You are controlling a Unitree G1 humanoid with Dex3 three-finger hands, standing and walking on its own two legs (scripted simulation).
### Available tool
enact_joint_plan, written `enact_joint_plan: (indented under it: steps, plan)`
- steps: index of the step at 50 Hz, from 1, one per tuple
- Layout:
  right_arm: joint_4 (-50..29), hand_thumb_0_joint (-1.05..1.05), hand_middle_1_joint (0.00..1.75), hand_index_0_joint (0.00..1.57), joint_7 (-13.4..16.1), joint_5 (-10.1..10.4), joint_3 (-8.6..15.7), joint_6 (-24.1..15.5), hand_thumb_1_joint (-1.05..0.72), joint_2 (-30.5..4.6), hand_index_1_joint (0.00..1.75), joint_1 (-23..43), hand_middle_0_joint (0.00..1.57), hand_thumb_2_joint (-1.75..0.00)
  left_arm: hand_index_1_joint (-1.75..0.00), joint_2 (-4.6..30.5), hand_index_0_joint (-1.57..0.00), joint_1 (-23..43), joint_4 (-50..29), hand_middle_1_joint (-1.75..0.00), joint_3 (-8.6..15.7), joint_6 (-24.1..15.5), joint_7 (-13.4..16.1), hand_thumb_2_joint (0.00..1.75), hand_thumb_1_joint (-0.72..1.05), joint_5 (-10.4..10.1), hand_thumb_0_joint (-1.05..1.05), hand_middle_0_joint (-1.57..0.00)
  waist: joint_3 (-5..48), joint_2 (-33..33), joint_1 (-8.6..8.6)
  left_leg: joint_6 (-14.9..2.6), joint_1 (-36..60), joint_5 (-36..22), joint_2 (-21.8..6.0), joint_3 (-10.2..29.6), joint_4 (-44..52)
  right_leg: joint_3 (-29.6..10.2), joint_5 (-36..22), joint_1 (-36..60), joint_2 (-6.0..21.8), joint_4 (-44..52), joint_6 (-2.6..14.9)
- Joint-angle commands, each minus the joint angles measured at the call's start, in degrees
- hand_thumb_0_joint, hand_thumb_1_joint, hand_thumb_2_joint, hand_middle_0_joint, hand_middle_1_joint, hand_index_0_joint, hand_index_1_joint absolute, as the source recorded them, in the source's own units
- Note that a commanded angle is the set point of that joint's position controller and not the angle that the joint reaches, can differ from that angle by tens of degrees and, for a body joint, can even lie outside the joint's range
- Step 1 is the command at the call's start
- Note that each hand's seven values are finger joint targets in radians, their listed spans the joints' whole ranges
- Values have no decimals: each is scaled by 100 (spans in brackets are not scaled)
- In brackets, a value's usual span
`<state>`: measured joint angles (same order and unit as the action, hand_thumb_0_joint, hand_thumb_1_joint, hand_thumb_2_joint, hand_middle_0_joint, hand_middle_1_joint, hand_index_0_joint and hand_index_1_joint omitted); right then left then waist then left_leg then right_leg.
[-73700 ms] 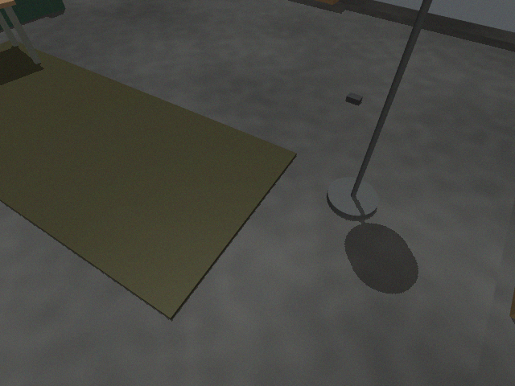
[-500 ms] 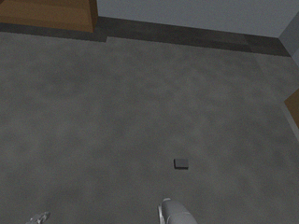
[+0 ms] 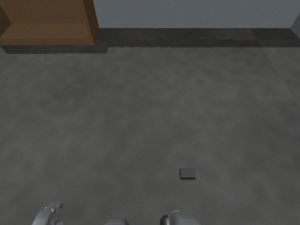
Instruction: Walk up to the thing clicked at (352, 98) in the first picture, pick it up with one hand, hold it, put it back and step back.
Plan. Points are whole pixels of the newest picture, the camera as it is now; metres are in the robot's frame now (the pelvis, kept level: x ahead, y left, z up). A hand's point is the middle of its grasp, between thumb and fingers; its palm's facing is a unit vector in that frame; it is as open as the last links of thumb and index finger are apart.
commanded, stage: walk up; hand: right
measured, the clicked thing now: (187, 173) +0.48 -0.24 -0.74
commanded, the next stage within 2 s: none
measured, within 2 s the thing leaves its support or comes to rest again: neither
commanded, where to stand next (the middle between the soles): +0.10 +0.01 m, yaw -1 degrees
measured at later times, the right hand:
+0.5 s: hand out of the picture +0.11 -0.25 -0.14, palm faces -0.05 +0.94 -0.33, open 7.4 cm
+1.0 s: hand out of the picture +0.13 -0.25 -0.13, palm faces -0.03 +0.93 -0.36, open 7.4 cm
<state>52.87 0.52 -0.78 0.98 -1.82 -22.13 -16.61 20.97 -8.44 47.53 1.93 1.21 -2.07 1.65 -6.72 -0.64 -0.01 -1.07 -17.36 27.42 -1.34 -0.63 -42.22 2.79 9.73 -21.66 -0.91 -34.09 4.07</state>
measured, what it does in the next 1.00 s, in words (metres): steps on the spot: left foot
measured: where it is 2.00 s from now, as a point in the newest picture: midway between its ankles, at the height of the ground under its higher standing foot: outside the picture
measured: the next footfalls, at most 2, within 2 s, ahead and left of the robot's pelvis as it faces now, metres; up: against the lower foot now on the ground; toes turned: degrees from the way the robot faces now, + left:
left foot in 0.04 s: +0.06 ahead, +0.13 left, +0.00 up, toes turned +1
right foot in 1.86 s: +0.20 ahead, -0.16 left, +0.00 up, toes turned -4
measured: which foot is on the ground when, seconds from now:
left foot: up 0.00-0.02, down 0.04-1.00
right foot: down 0.00-1.00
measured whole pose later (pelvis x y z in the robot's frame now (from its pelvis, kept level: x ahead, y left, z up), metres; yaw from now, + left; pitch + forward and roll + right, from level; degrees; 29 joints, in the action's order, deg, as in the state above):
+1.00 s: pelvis +0.05 +0.01 +0.02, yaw +0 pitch -2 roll +1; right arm 65.1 -0.2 -0.7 0.0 -1.4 -20.7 -5.6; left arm 20.2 -4.9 64.3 0.4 -0.4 -0.8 0.5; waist -3.3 -0.8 -0.2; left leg 0.6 -3.8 13.8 -0.6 -1.2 -20.0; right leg -1.8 10.7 -10.0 -0.6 -23.0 0.5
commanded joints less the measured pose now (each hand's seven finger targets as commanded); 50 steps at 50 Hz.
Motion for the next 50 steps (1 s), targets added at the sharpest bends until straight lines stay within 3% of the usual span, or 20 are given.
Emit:
enact_joint_plan:
  steps: [1,3,4,5,6,7,9,11,12,13,14,15,16,20,23,27,30,37,50]
  plan:
    - [82,0,30,20,115,-25,443,-41,-90,-1130,30,-864,20,-90,-30,1485,-20,209,-407,-30,468,-21,75,90,90,-46,0,-20,692,-683,137,-76,839,-799,168,-239,728,-1728,2439,-397,1243,1656,441]
    - [100,0,30,20,105,-77,456,-66,-90,-1122,30,-937,20,-90,-30,1247,-20,272,-391,-30,366,-23,79,90,90,-101,0,-20,672,-440,308,-294,1103,-591,-74,138,1148,-1632,2710,-722,1151,1553,106]
    - [-15,0,30,20,109,-132,462,-95,-90,-1308,30,-666,20,-90,-30,1017,-20,320,-363,-30,306,-26,73,90,90,-145,0,-20,433,365,289,-537,402,474,-699,1303,2029,-1249,2420,-630,717,974,-148]
    - [-139,0,30,20,92,-160,486,-117,-90,-1569,30,-179,20,-90,-30,1023,-20,374,-270,-30,332,-14,69,90,90,-160,0,-20,153,914,161,-891,-509,1633,-1390,2445,2827,-888,1993,-218,161,-170,-348]
    - [-293,0,30,20,100,-169,467,-120,-90,-1664,30,466,20,-90,-30,1111,-20,192,-118,-30,381,-2,80,90,90,-120,0,-20,-90,1119,-10,-1072,-1243,1707,-1774,2579,3045,-740,1533,323,50,-1096,-379]
    - [-394,0,30,20,111,-140,395,-164,-90,-1454,30,822,20,-90,-30,1109,-20,-18,17,-30,370,-30,66,90,90,-136,0,-20,-145,777,-181,-992,-1258,938,-1577,2123,2838,-837,1218,568,147,-898,-340]
    - [-310,0,30,20,121,-86,293,-240,-90,-1190,30,876,20,-90,-30,911,-20,-143,229,-30,271,-146,48,90,90,-201,0,-20,304,690,-281,-583,-604,-1122,-1079,1131,2270,-707,417,997,263,205,-255]
    - [-204,0,30,20,64,-50,259,-218,-90,-1190,30,794,20,-90,-30,1025,-20,-142,348,-30,272,-208,84,90,90,-174,0,-20,737,706,-215,-273,-239,-1750,-795,815,1888,-927,-86,1418,354,633,-169]
    - [-178,0,30,20,39,-19,226,-184,-90,-1142,30,705,20,-90,-30,1134,-20,-111,382,-30,264,-241,119,90,90,-148,0,-20,849,520,-143,-187,-185,-1701,-688,731,1710,-1136,-245,1553,553,834,-132]
    - [-154,0,30,20,3,-22,202,-164,-90,-1034,30,400,20,-90,-30,1261,-20,-32,334,-30,272,-315,127,90,90,-107,0,-20,1073,284,-22,-113,-108,-1060,-435,574,1634,-1553,380,1591,791,1100,13]
    - [48,0,30,20,-1,5,193,-127,-90,-1019,30,215,20,-90,-30,1353,-20,233,359,-30,264,-317,100,90,90,-152,0,-20,877,203,143,-103,125,-229,-271,471,1817,-1756,1376,1067,888,1258,95]
    - [107,0,30,20,1,-37,229,-114,-90,-1144,30,374,20,-90,-30,1367,-20,211,421,-30,271,-283,79,90,90,-127,0,-20,651,313,72,-135,418,48,-265,440,1861,-1805,2080,514,865,1499,56]
    - [131,0,30,20,-4,-48,243,-108,-90,-1157,30,452,20,-90,-30,1339,-20,243,496,-30,239,-275,75,90,90,-131,0,-20,579,270,73,-177,539,51,-282,507,1873,-1735,2206,349,819,1629,7]
    - [270,0,30,20,-10,17,205,-146,-90,-1065,30,434,20,-90,-30,1204,-20,306,685,-30,114,-352,88,90,90,-122,0,-20,519,-253,132,-211,776,-860,-305,470,1966,-1612,1448,361,760,1746,-104]
    - [341,0,30,20,9,29,204,-173,-90,-1128,30,681,20,-90,-30,1150,-20,214,825,-30,71,-401,117,90,90,-139,0,-20,765,-260,56,-209,1035,-1655,-453,544,2074,-1312,214,679,673,1498,-149]
    - [460,0,30,20,28,55,176,-153,-90,-1137,30,835,20,-90,-30,1141,-20,271,966,-30,67,-427,165,90,90,-158,0,-20,924,-284,72,-130,1155,-2278,-498,448,2146,-1158,-1123,1102,745,1291,-125]
    - [561,0,30,20,34,64,163,-134,-90,-1123,30,1008,20,-90,-30,1117,-20,297,1057,-30,76,-409,191,90,90,-181,0,-20,968,-170,36,-118,1237,-2571,-531,444,2202,-1058,-1514,1248,739,1221,-130]
    - [708,0,30,20,19,35,133,-102,-90,-1081,30,1317,20,-90,-30,1140,-20,446,1180,-30,95,-341,201,90,90,-155,0,-20,861,5,-23,-110,1275,-2223,-540,442,2417,-1005,-886,1184,667,1331,-129]
    - [854,0,30,20,17,37,146,-69,-90,-1082,30,1406,20,-90,-30,1145,-20,643,1330,-30,69,-299,206,90,90,-136,0,-20,924,110,-3,-32,1295,-2403,-554,395,2553,-949,-1091,1522,635,1381,-172]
